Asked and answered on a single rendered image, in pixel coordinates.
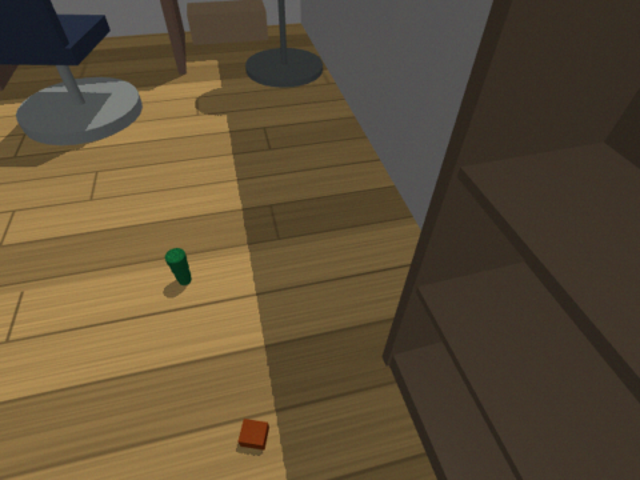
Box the coat stand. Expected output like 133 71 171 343
246 0 323 88

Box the office chair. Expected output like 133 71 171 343
0 0 142 146

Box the bookshelf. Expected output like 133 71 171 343
382 0 640 480

